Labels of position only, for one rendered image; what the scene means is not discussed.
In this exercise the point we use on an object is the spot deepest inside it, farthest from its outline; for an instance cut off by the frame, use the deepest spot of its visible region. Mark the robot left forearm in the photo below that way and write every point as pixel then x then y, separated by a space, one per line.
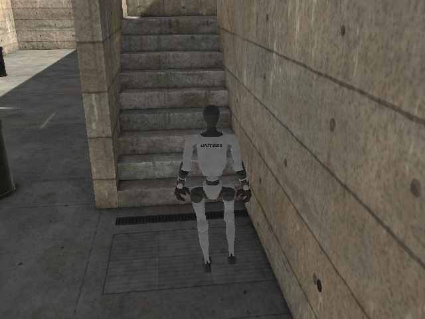
pixel 181 177

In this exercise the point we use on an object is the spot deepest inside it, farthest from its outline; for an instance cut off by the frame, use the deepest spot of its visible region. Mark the robot left hand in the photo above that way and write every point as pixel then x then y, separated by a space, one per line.
pixel 181 191

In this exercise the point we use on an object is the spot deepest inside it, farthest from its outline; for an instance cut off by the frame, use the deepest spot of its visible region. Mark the robot torso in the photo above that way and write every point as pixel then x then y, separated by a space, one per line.
pixel 211 153

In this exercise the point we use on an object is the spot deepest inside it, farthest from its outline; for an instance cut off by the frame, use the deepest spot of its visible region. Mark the robot right forearm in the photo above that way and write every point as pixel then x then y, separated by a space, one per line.
pixel 243 178

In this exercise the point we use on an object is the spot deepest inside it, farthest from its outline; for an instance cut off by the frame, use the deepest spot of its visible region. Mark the robot right hand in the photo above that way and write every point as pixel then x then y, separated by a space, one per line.
pixel 246 193

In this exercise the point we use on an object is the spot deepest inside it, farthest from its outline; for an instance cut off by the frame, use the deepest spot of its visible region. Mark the right robot thigh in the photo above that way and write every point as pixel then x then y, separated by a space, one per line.
pixel 228 195

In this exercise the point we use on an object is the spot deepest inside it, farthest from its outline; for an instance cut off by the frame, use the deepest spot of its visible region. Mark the robot left upper arm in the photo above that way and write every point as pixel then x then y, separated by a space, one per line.
pixel 188 152

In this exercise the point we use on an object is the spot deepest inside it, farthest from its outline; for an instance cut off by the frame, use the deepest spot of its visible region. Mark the robot right upper arm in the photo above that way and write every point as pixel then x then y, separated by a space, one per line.
pixel 235 151

